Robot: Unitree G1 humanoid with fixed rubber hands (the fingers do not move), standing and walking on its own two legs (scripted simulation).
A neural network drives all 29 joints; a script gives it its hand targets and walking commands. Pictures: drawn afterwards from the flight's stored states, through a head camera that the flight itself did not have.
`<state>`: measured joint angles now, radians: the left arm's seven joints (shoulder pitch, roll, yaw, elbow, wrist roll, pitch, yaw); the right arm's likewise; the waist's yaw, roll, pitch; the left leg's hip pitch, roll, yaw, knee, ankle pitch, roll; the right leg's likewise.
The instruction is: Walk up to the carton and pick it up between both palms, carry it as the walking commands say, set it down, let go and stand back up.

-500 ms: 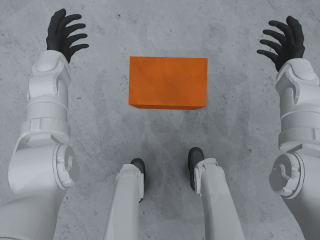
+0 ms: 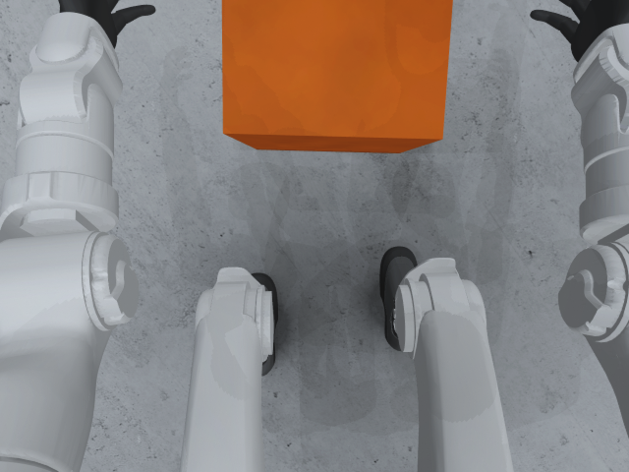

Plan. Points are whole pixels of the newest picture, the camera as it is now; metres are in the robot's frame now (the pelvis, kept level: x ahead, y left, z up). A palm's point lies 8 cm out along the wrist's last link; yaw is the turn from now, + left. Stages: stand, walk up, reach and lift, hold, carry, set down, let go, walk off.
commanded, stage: reach and lift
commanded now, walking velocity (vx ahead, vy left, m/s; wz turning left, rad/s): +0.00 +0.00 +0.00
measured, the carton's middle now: (331, 89) +0.54 -0.02 -0.35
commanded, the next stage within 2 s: none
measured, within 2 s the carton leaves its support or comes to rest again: neither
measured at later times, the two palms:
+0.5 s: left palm (160, 70) +0.55 +0.21 -0.26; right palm (515, 77) +0.52 -0.25 -0.27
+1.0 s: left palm (170, 73) +0.55 +0.20 -0.28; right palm (502, 79) +0.53 -0.25 -0.28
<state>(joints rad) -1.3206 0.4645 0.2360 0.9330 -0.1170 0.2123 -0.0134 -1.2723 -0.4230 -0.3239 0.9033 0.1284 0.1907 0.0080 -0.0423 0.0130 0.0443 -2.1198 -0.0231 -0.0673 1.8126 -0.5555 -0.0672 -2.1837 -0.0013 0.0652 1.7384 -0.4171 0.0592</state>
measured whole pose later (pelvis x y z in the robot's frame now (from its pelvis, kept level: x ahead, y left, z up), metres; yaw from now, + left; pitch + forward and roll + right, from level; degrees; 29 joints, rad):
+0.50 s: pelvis +0.00 +0.00 -0.09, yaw +1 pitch +41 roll +1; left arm -1.43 0.49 0.10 1.06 -0.20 0.11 0.04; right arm -1.38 -0.46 -0.22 1.05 0.23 0.08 -0.05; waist -0.05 0.01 0.32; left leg -2.24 -0.04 -0.07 2.17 -0.64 -0.07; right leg -2.32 0.00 0.09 2.09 -0.49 0.07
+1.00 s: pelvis +0.00 +0.00 -0.11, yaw +1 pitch +38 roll +0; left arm -1.47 0.48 0.03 1.09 -0.23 0.09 0.06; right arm -1.42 -0.47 -0.19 1.13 0.25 0.05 -0.05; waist -0.05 0.02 0.37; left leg -2.26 -0.03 -0.06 2.23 -0.64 -0.06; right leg -2.32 -0.02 0.08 2.15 -0.50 0.07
